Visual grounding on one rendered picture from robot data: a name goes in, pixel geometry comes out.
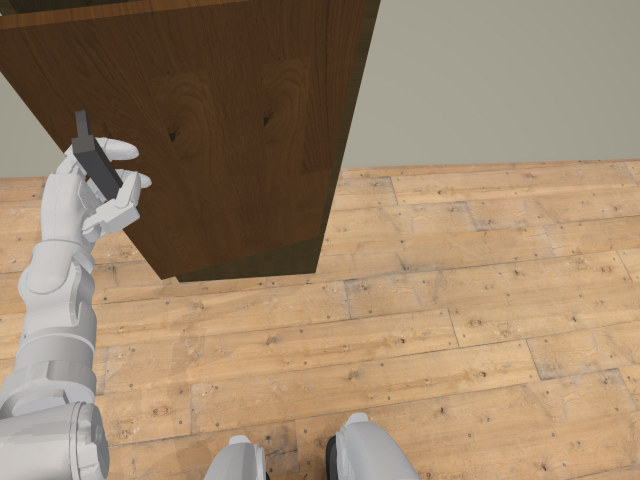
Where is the right robot thigh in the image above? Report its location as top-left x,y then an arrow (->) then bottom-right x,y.
336,421 -> 422,480

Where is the cupboard door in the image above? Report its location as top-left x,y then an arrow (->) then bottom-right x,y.
0,0 -> 367,280

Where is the handle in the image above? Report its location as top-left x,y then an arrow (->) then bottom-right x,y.
71,110 -> 139,213

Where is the left robot forearm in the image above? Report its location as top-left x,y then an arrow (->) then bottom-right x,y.
0,240 -> 97,420

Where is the left robot hand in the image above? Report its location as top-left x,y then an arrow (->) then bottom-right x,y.
40,137 -> 152,253

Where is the right robot shin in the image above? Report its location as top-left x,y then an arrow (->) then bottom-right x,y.
337,413 -> 368,480

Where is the left robot upper arm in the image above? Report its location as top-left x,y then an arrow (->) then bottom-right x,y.
0,401 -> 110,480

